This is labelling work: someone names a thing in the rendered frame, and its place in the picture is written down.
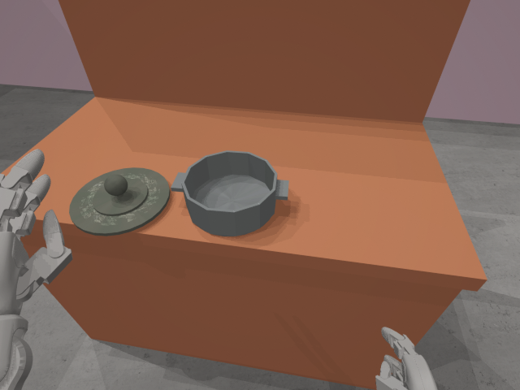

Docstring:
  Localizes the lid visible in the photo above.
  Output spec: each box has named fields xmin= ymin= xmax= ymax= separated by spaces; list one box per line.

xmin=69 ymin=167 xmax=170 ymax=236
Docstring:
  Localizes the table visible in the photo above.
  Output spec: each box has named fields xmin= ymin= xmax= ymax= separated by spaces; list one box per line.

xmin=1 ymin=0 xmax=488 ymax=390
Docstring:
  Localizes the robot left forearm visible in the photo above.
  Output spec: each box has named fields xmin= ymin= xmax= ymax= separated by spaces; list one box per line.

xmin=0 ymin=314 xmax=33 ymax=390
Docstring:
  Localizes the pot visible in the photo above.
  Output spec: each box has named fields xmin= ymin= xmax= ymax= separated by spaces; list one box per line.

xmin=171 ymin=150 xmax=289 ymax=236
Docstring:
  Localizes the robot left hand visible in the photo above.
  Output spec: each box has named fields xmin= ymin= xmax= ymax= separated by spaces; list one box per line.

xmin=0 ymin=149 xmax=72 ymax=315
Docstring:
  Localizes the robot right hand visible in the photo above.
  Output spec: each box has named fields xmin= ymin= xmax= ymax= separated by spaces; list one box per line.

xmin=375 ymin=327 xmax=438 ymax=390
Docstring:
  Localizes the knob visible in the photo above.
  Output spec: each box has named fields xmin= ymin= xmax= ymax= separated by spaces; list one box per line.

xmin=104 ymin=175 xmax=128 ymax=196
